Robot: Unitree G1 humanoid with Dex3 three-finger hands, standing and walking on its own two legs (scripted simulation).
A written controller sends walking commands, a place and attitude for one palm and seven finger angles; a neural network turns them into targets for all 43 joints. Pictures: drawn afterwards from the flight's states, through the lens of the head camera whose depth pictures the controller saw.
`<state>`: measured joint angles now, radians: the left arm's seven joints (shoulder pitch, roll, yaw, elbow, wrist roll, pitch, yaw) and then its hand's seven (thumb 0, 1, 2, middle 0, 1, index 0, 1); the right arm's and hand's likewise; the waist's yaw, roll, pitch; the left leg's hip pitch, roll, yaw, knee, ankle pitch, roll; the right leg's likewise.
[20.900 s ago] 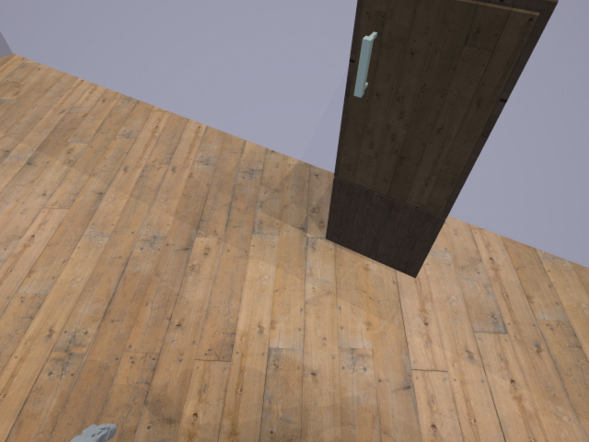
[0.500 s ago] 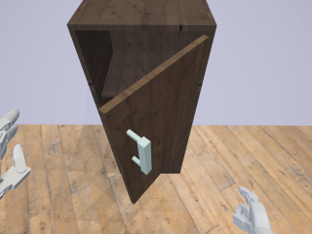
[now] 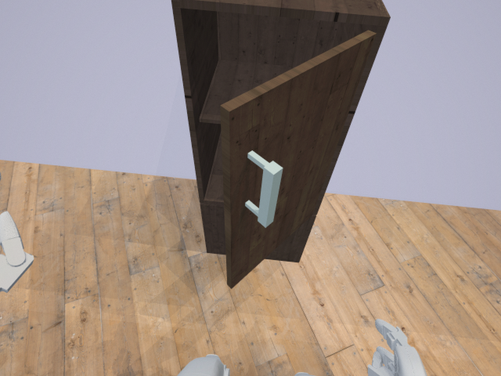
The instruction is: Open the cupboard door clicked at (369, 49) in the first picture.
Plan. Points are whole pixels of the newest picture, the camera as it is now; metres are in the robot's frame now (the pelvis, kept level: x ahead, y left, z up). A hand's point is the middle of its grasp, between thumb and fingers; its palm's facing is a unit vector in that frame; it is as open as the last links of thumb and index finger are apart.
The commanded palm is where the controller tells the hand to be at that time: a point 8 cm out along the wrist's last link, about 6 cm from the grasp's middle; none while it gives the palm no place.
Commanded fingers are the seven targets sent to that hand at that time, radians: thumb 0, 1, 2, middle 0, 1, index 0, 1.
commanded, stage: step back with the hand held close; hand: left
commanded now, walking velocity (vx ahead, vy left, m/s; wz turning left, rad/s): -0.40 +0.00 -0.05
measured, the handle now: (260, 190) +0.40 +0.02 +0.07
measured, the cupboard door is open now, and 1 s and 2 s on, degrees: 50 50 50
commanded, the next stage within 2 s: stop stepping back and stand still in 0.24 s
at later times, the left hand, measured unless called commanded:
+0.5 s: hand (10, 331) +0.12 +0.23 +0.19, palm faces +0.26 -0.84 -0.47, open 7.4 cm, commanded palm +0.08 +0.28 +0.20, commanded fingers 0.00 0.90 0.90 -0.20 -0.30 -0.20 -0.30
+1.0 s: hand out of the picture +0.08 +0.26 +0.17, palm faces +0.40 -0.83 -0.40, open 7.4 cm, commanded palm +0.02 +0.30 +0.20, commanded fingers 0.00 0.90 0.90 -0.20 -0.30 -0.20 -0.30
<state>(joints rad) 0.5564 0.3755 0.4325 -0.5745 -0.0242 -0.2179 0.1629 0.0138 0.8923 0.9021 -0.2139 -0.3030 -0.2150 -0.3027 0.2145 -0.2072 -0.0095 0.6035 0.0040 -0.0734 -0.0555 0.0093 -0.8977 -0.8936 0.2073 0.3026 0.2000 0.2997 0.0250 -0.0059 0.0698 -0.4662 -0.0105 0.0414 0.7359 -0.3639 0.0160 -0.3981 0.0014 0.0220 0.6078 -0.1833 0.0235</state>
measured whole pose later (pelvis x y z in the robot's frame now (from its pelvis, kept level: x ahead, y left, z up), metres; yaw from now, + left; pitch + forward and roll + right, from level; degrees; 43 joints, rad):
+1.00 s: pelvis -0.15 +0.01 +0.01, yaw -6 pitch -1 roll +0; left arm 0.49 0.37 0.42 -0.41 -0.03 -0.20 0.16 0.01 0.89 0.90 -0.21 -0.30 -0.21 -0.30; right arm 0.25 -0.22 -0.01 0.69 0.00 -0.13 -0.08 0.01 -0.90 -0.89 0.20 0.30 0.20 0.30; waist 0.00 -0.03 -0.01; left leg -0.28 0.00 0.03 0.56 -0.27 0.01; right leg -0.18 -0.01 -0.01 0.57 -0.37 0.00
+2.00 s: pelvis -0.19 +0.02 +0.02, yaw -4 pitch -2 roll +0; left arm 0.34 0.13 0.02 1.16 0.01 0.01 0.03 0.00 0.91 0.90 -0.20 -0.30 -0.20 -0.30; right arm 0.31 -0.10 -0.01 1.14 -0.02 0.03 -0.02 0.00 -0.91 -0.89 0.20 0.30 0.20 0.30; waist -0.01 0.03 0.03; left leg -0.29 -0.01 0.00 0.46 -0.14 0.02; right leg -0.18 -0.02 -0.05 0.48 -0.27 0.00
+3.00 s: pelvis -0.16 +0.01 +0.02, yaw -4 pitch -1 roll +0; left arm 0.26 0.13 0.02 1.16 0.01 0.00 0.03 0.00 0.91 0.90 -0.20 -0.30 -0.20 -0.30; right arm 0.24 -0.15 0.00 1.16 -0.02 0.01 -0.04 0.01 -0.92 -0.89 0.20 0.30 0.20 0.30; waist 0.00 0.00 0.06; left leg -0.21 0.00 0.00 0.41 -0.17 0.00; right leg -0.10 0.00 -0.05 0.40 -0.28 -0.01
